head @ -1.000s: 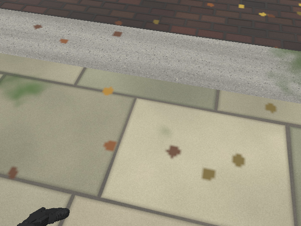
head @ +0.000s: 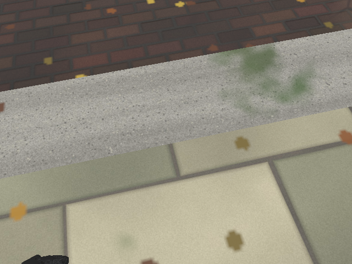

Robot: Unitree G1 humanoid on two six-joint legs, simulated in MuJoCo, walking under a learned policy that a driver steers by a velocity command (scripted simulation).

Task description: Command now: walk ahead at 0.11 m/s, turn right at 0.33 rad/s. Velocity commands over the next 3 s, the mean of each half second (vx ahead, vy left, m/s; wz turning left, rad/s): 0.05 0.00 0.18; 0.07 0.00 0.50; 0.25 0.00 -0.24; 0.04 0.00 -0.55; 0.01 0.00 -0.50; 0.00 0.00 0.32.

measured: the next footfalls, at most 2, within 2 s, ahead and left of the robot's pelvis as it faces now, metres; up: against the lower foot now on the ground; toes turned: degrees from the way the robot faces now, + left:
left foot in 0.26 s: +0.11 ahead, +0.17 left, +0.00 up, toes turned +3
right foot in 0.58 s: +0.13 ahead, -0.08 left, +0.00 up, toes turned +16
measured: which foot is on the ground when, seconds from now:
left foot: up 0.00-0.24, down 0.26-0.58, up 0.60-1.00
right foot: down 0.00-0.30, up 0.32-0.56, down 0.58-1.00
